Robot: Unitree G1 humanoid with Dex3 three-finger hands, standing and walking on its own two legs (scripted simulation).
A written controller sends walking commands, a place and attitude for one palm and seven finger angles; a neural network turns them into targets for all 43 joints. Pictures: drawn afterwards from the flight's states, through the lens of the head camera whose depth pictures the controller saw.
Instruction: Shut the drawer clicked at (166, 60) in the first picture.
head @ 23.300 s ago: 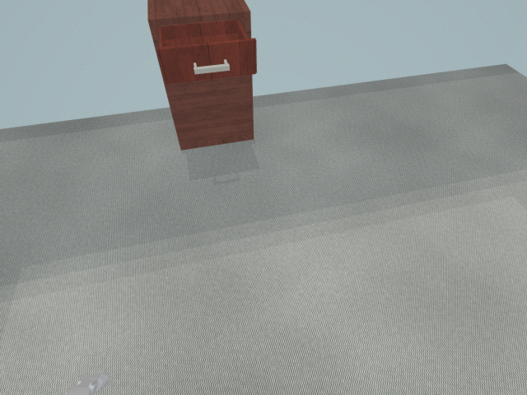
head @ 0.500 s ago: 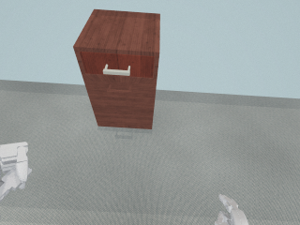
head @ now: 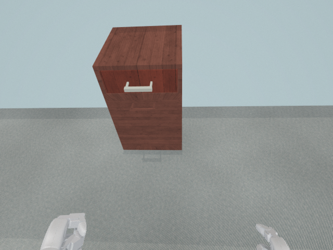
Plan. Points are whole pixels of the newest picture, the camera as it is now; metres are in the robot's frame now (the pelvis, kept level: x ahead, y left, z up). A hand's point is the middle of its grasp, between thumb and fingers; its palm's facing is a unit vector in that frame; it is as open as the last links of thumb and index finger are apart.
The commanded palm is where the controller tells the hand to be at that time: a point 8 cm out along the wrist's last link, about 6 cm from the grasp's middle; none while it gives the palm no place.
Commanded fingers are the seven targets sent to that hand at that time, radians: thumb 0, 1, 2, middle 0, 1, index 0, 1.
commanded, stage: let the arm hang, fingers relaxed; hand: left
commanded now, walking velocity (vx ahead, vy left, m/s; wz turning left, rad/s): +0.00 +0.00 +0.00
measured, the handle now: (138, 86) +0.87 +0.20 -0.15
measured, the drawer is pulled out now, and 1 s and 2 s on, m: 0.00 0.00 0.00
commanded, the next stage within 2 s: look to check the result in 0.94 s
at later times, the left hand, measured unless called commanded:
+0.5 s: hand out of the picture -0.04 +0.19 -0.16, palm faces +0.00 -0.97 -0.24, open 6.2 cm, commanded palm none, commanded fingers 0.00 0.90 0.90 -0.20 -0.30 -0.20 -0.30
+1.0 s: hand out of the picture -0.01 +0.15 -0.16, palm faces +0.01 -0.98 -0.18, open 7.3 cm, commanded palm none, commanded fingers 0.00 0.90 0.90 -0.20 -0.30 -0.20 -0.30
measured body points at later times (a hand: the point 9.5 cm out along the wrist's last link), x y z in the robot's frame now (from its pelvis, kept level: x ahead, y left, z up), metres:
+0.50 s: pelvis -0.01 +0.00 +0.01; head +0.01 +0.00 +0.46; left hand -0.04 +0.25 -0.14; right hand -0.03 -0.21 -0.15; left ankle +0.00 +0.10 -0.73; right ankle +0.01 -0.13 -0.73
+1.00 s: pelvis +0.00 -0.01 +0.02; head +0.02 -0.02 +0.46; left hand -0.01 +0.20 -0.15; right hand -0.04 -0.22 -0.15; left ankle +0.00 +0.10 -0.73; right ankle +0.01 -0.13 -0.73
